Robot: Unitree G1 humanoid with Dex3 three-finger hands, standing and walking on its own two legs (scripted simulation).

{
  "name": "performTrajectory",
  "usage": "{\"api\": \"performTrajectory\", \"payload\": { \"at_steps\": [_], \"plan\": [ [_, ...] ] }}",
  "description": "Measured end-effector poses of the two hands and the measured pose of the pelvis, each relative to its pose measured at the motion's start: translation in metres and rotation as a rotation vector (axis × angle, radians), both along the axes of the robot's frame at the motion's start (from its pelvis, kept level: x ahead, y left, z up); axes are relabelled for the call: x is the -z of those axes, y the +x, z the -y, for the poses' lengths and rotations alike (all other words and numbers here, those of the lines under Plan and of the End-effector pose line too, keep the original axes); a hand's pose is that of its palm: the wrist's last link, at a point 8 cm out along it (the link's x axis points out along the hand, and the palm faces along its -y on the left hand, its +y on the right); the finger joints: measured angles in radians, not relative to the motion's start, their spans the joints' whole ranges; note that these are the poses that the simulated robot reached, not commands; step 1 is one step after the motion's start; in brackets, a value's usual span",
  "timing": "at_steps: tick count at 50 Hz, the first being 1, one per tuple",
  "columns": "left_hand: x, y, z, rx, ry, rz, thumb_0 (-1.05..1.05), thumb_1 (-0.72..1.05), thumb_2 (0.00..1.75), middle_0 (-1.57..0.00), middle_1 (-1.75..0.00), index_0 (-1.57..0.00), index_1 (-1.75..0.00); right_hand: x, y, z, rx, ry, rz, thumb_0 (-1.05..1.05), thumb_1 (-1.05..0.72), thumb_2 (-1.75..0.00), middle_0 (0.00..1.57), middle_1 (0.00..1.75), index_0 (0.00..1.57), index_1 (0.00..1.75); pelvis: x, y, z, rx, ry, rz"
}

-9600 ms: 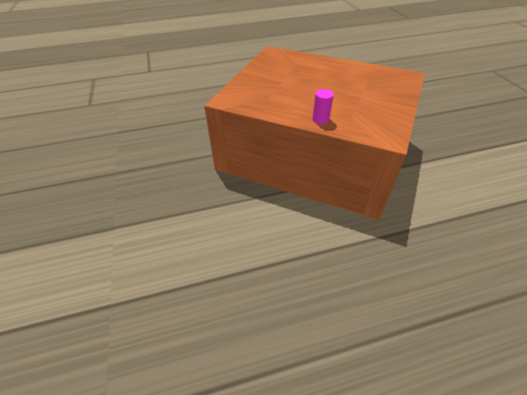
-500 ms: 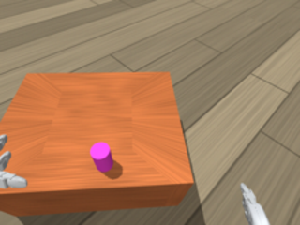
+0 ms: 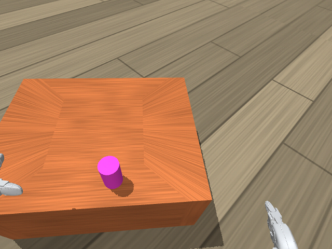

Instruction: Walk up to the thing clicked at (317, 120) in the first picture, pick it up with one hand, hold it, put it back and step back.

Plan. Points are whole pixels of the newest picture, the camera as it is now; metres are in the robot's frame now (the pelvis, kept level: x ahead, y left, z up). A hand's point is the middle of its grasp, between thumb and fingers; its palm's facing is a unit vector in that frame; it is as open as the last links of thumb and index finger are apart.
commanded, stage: go down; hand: left
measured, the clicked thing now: (111, 173) +0.44 +0.19 -0.26
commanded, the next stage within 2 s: approach in 0.40 s
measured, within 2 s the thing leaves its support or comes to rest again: neither
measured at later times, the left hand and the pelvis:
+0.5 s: hand (0, 159) +0.34 +0.37 +0.05, palm faces +0.18 -0.98 -0.10, open 17.1 cm; pelvis +0.01 +0.00 +0.00, yaw +0 degrees
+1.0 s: hand (52, 177) +0.35 +0.32 -0.09, palm faces +0.18 -0.98 +0.07, open 17.2 cm; pelvis -0.02 +0.00 -0.07, yaw -1 degrees
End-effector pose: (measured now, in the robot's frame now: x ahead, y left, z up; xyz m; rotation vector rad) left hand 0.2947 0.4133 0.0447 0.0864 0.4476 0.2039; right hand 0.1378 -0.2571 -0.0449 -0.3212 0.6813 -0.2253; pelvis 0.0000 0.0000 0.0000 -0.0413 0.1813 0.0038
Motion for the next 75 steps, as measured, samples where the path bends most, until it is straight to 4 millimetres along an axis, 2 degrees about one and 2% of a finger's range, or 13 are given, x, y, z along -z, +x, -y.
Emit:
{"api": "performTrajectory", "payload": {
  "at_steps": [28, 34, 38, 43, 50, 56, 61, 67, 71, 75],
  "plan": [
    [-0.019, 0.014, -0.010, 0.011, -0.015, 0.090, -0.02, -0.43, 0.07, -0.04, -0.03, -0.03, -0.04, -0.003, 0.011, -0.003, -0.004, -0.008, 0.012, -0.01, 0.51, -0.06, 0.06, 0.05, 0.06, 0.05, 0.000, 0.009, -0.003, 0.001, -0.002, -0.015],
    [-0.010, 0.012, -0.006, 0.013, -0.038, 0.142, -0.01, -0.42, 0.05, -0.04, -0.03, -0.04, -0.04, 0.001, 0.011, -0.007, -0.019, -0.005, 0.009, -0.01, 0.53, -0.06, 0.06, 0.05, 0.06, 0.05, 0.003, 0.007, -0.003, -0.001, -0.002, -0.025],
    [0.014, 0.012, 0.001, 0.014, -0.072, 0.203, -0.01, -0.41, 0.04, -0.04, -0.02, -0.04, -0.04, 0.010, 0.010, -0.010, -0.037, -0.003, -0.005, -0.01, 0.54, -0.06, 0.06, 0.05, 0.06, 0.05, 0.012, 0.002, -0.004, -0.002, -0.009, -0.054],
    [0.059, 0.018, 0.020, 0.017, -0.108, 0.294, -0.01, -0.40, 0.02, -0.04, -0.03, -0.04, -0.03, 0.019, 0.008, -0.007, -0.062, -0.039, 0.006, -0.01, 0.54, -0.05, 0.06, 0.05, 0.06, 0.05, 0.032, -0.008, -0.003, 0.000, -0.024, -0.106],
    [0.134, 0.029, 0.045, 0.006, -0.138, 0.353, -0.02, -0.45, 0.01, -0.05, -0.04, -0.05, -0.05, 0.011, -0.001, 0.010, -0.086, -0.164, 0.042, -0.01, 0.53, -0.05, 0.06, 0.05, 0.06, 0.05, 0.065, -0.022, -0.001, 0.008, -0.043, -0.178],
    [0.184, 0.046, 0.056, 0.010, -0.121, 0.376, -0.02, -0.47, 0.02, -0.05, -0.05, -0.05, -0.05, 0.013, -0.014, 0.016, -0.100, -0.256, 0.040, -0.01, 0.52, -0.06, 0.06, 0.05, 0.06, 0.05, 0.095, -0.030, 0.002, 0.016, -0.060, -0.247],
    [0.225, 0.057, 0.068, 0.031, -0.118, 0.354, -0.02, -0.49, 0.02, -0.06, -0.05, -0.06, -0.06, 0.024, -0.019, 0.013, -0.108, -0.285, 0.061, -0.01, 0.50, -0.06, 0.06, 0.05, 0.06, 0.05, 0.122, -0.035, 0.001, 0.027, -0.071, -0.301],
    [0.276, 0.053, 0.095, 0.042, -0.131, 0.339, -0.02, -0.52, 0.03, -0.06, -0.05, -0.06, -0.06, 0.036, -0.020, 0.003, -0.139, -0.295, 0.114, -0.01, 0.50, -0.06, 0.06, 0.05, 0.06, 0.05, 0.153, -0.039, 0.001, 0.040, -0.074, -0.343],
    [0.301, 0.049, 0.111, 0.028, -0.140, 0.358, -0.02, -0.52, 0.02, -0.05, -0.06, -0.06, -0.06, 0.040, -0.021, 0.001, -0.153, -0.319, 0.130, -0.01, 0.50, -0.06, 0.06, 0.05, 0.06, 0.05, 0.170, -0.043, 0.003, 0.043, -0.074, -0.357],
    [0.309, 0.051, 0.124, 0.037, -0.122, 0.394, -0.02, -0.53, 0.02, -0.05, -0.06, -0.06, -0.06, 0.040, -0.025, 0.002, -0.155, -0.343, 0.125, -0.01, 0.51, -0.06, 0.07, 0.05, 0.06, 0.05, 0.180, -0.046, 0.005, 0.042, -0.075, -0.363]
  ]
}}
